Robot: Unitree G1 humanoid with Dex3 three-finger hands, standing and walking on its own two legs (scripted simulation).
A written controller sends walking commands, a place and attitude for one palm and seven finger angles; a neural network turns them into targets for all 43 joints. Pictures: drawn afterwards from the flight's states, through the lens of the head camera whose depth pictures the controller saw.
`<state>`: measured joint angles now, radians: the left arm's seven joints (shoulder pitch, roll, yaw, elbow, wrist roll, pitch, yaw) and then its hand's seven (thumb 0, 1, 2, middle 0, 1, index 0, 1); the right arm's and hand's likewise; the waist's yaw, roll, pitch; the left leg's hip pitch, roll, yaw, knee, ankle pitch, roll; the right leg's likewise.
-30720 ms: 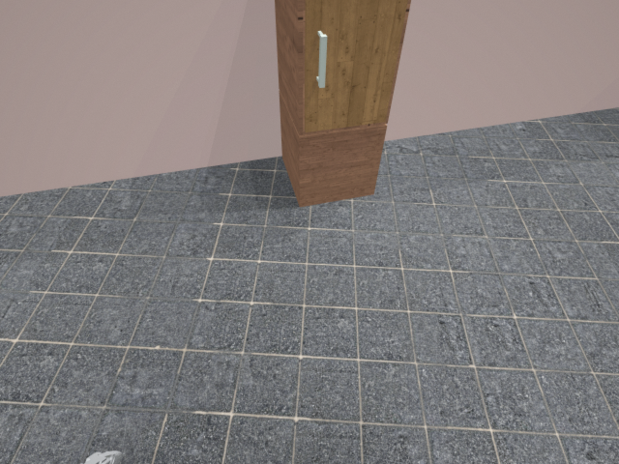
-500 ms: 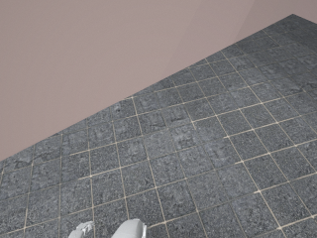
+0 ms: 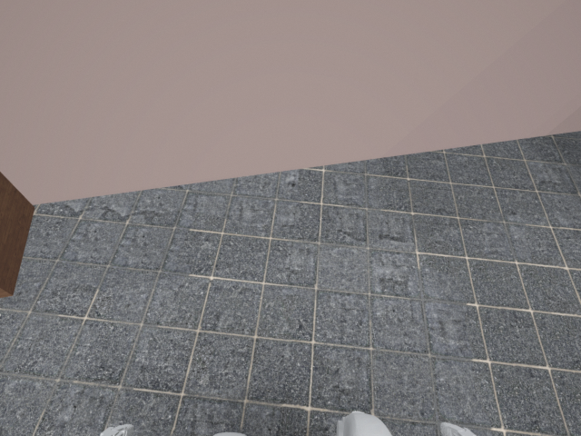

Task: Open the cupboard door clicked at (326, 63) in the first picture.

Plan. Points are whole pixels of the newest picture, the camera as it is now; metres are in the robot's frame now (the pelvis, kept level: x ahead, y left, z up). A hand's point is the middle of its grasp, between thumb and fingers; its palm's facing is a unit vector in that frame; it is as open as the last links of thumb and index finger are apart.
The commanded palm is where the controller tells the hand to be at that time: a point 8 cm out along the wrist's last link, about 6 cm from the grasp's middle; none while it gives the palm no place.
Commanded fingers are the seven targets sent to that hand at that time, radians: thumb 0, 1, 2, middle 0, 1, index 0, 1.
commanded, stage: turn to face it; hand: left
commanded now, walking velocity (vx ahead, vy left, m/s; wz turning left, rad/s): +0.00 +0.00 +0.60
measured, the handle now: out of the picture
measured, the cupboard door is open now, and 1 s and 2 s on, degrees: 50 50 50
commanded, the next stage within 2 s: take the last steps up to it in 1.84 s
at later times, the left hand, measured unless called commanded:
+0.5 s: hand out of the picture +0.01 +0.15 -0.16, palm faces +0.35 -0.90 -0.25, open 7.3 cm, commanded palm none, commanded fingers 0.00 0.90 0.90 -0.20 -0.30 -0.20 -0.30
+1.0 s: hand out of the picture +0.02 +0.16 -0.15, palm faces +0.56 -0.77 -0.30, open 7.4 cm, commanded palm none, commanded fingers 0.00 0.90 0.90 -0.20 -0.30 -0.20 -0.30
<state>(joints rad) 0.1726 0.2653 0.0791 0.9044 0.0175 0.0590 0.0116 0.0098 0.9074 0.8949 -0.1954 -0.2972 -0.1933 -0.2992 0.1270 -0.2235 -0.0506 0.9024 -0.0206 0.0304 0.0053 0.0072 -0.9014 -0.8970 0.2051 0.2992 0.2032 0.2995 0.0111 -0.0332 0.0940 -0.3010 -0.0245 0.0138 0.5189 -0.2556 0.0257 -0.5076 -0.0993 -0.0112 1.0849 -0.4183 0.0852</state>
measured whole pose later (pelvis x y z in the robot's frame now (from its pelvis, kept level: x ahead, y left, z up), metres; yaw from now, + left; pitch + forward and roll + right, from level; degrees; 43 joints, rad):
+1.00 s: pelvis +0.04 -0.08 -0.01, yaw +36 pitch +2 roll +1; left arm 0.13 0.22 0.06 0.85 0.02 0.02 0.01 0.01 0.90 0.89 -0.20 -0.30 -0.19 -0.30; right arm 0.18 -0.24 -0.08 0.93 -0.01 0.06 0.01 0.01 -0.90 -0.90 0.21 0.30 0.21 0.30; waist -0.02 0.04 0.09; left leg -0.39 -0.04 -0.12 0.67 -0.35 -0.03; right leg -0.31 -0.03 -0.05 0.61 -0.33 0.01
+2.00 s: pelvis +0.11 -0.09 +0.01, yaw +65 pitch +0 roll +2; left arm 0.22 0.15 0.04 0.95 0.02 0.00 0.03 0.00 0.92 0.89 -0.20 -0.30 -0.20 -0.30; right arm 0.17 -0.22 -0.07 1.02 -0.01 0.07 0.01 0.01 -0.90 -0.90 0.20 0.30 0.20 0.30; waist -0.02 0.01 0.09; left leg -0.45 -0.01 0.00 1.06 -0.44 -0.05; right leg -0.19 -0.06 -0.13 0.49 -0.31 -0.03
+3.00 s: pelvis +0.15 +0.19 +0.01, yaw +71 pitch +1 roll +1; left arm 0.20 0.16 0.07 1.01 0.01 -0.08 0.02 -0.03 0.96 0.89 -0.20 -0.30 -0.20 -0.30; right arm 0.30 -0.15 -0.05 1.11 -0.02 -0.01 0.00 0.01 -0.91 -0.90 0.20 0.30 0.20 0.30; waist -0.02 0.01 0.06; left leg -0.50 0.09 0.03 1.03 -0.27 -0.02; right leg -0.19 -0.02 -0.14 0.40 -0.23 -0.06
